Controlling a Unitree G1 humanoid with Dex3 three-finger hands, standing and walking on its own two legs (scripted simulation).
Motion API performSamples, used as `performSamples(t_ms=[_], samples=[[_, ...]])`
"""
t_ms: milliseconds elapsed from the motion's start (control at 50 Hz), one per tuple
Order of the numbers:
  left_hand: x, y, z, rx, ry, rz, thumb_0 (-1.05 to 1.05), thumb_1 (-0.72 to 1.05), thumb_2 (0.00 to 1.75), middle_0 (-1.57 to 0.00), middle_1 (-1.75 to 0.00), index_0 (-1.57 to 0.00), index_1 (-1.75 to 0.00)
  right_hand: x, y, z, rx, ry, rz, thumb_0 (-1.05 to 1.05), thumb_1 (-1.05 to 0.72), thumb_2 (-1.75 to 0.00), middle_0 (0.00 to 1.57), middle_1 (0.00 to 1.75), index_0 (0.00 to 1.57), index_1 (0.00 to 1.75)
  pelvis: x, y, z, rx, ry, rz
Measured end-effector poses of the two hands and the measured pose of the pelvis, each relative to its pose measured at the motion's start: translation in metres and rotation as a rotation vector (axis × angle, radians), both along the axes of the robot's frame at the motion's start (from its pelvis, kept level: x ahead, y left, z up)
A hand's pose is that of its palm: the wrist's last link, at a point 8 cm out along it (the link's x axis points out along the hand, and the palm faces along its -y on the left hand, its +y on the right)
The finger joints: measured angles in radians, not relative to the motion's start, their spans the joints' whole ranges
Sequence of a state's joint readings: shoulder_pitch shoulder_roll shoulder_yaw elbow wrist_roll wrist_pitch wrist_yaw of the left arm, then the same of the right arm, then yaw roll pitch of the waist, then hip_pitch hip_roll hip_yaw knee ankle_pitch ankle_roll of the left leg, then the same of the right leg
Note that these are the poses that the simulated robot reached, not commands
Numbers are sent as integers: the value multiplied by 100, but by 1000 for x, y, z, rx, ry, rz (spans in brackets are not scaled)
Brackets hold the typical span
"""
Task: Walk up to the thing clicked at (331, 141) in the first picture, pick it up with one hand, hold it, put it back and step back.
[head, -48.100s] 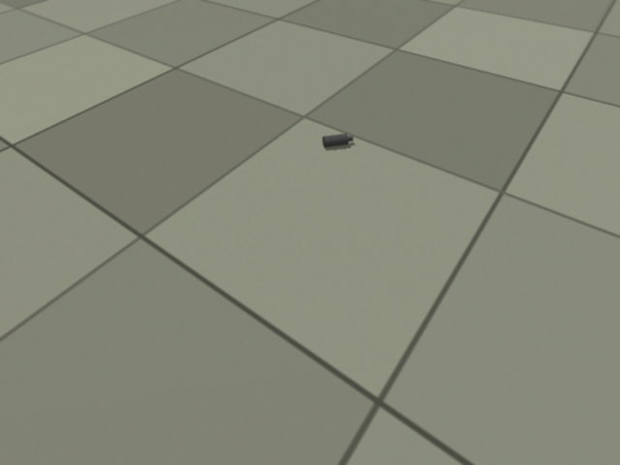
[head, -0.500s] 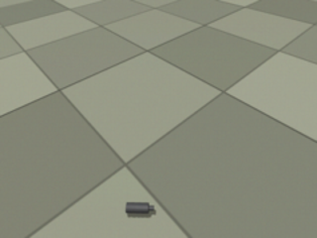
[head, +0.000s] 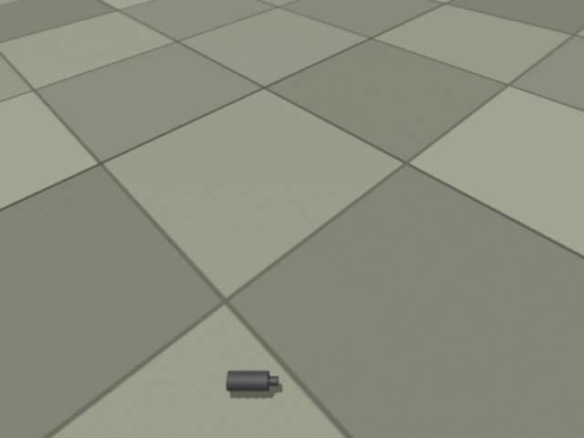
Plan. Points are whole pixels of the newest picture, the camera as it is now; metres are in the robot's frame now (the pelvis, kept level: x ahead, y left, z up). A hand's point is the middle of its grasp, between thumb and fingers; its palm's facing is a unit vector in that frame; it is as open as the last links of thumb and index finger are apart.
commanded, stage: stand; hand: left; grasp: from above
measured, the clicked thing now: (253, 380) +0.44 +0.19 -0.75
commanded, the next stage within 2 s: step back in 1.18 s
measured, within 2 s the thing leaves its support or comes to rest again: neither
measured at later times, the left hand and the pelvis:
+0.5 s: hand out of the picture +0.08 +0.24 -0.16, palm faces +0.01 -0.94 -0.33, open 7.4 cm; pelvis +0.01 -0.01 +0.00, yaw +0 degrees
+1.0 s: hand out of the picture +0.08 +0.24 -0.16, palm faces +0.00 -0.94 -0.34, open 7.4 cm; pelvis +0.01 -0.01 +0.00, yaw +0 degrees
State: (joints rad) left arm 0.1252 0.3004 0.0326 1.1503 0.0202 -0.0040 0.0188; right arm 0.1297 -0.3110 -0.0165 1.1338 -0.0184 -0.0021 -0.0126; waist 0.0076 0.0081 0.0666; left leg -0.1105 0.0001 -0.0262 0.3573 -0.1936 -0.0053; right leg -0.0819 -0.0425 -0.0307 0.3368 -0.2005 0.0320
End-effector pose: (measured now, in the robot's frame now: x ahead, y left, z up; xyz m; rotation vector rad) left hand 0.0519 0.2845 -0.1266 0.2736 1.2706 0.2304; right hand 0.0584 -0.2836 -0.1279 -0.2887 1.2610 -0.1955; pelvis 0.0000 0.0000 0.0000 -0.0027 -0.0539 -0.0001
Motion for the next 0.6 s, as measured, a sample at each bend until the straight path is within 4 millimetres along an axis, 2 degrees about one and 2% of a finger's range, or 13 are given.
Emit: performSamples(t_ms=[260, 600], samples=[[16, -1, 4, 5, -25, -12, 1, 90, 89, -20, -30, -21, -30, 11, -6, 2, -5, -18, 6, 0, -90, -90, 20, 30, 21, 30, 4, -3, 1, 2, 5, -3], [22, -2, 5, 8, -30, -23, 1, 90, 89, -20, -30, -21, -30, 13, -12, 3, -8, -11, 5, 0, -90, -90, 20, 30, 21, 30, 6, -6, 1, 2, 13, -3]])
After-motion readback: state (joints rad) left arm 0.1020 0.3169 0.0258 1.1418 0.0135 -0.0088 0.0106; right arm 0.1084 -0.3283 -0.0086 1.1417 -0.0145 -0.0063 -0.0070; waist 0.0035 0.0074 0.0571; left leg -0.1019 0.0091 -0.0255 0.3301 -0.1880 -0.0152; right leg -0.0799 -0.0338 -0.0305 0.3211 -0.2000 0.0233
